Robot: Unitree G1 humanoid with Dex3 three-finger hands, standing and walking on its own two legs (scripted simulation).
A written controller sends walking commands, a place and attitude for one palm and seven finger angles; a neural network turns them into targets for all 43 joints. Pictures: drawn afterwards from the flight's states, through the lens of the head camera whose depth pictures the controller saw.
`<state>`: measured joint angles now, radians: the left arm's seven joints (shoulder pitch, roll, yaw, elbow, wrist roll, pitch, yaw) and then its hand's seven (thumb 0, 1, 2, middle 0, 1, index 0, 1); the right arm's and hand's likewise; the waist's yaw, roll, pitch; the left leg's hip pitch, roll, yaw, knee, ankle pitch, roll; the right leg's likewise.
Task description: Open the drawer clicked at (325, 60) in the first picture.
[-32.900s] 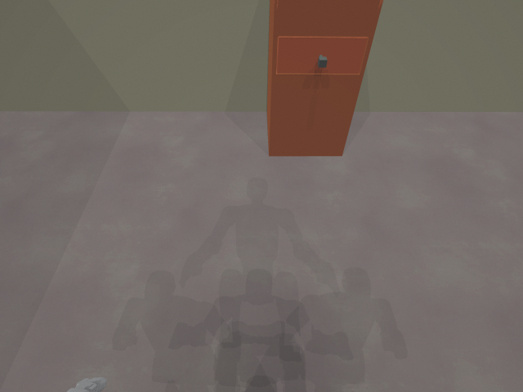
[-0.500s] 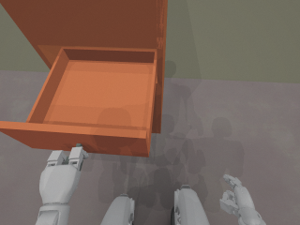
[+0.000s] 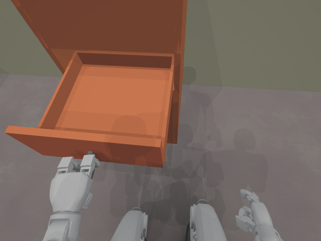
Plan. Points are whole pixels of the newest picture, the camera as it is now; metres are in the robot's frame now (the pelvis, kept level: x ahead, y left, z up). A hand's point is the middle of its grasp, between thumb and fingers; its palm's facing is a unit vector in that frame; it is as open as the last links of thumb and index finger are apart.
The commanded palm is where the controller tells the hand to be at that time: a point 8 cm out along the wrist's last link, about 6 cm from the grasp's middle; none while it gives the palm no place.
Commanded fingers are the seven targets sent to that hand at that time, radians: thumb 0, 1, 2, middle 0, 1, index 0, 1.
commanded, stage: open the thumb to release the handle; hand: left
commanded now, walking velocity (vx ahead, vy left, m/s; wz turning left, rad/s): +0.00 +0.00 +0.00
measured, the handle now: (87, 165) +0.30 +0.22 -0.04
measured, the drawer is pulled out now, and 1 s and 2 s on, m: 0.30 0.30 0.30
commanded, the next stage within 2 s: lift the hand off the handle in 0.12 s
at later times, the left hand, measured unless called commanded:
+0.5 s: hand (83, 185) +0.25 +0.23 -0.06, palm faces -0.02 -0.04 -1.00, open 13.7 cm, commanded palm +0.23 +0.23 +0.00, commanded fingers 0.00 -0.50 0.30 -0.30 -1.20 -0.30 -1.20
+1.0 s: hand (78, 179) +0.26 +0.23 -0.02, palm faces -0.04 -0.05 -1.00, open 13.6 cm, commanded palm +0.24 +0.23 +0.04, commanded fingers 0.00 -0.50 0.30 -0.30 -1.20 -0.30 -1.20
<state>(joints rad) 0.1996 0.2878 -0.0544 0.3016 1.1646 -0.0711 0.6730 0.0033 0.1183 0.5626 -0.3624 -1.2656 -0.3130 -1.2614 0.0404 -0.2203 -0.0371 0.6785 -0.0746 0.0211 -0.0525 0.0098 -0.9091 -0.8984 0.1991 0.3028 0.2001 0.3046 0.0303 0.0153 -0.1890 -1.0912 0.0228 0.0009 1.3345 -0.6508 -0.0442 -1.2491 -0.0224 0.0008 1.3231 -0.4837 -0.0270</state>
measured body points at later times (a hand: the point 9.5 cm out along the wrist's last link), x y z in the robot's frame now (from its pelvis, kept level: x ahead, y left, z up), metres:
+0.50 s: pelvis -0.01 +0.00 +0.00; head +0.09 -0.02 +0.44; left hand +0.25 +0.23 +0.00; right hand +0.17 -0.24 -0.13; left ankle -0.01 +0.15 -0.61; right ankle +0.07 -0.10 -0.61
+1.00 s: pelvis +0.00 +0.01 +0.03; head +0.09 -0.02 +0.47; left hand +0.26 +0.23 +0.03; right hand +0.18 -0.24 -0.10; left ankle -0.01 +0.15 -0.61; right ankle +0.07 -0.10 -0.61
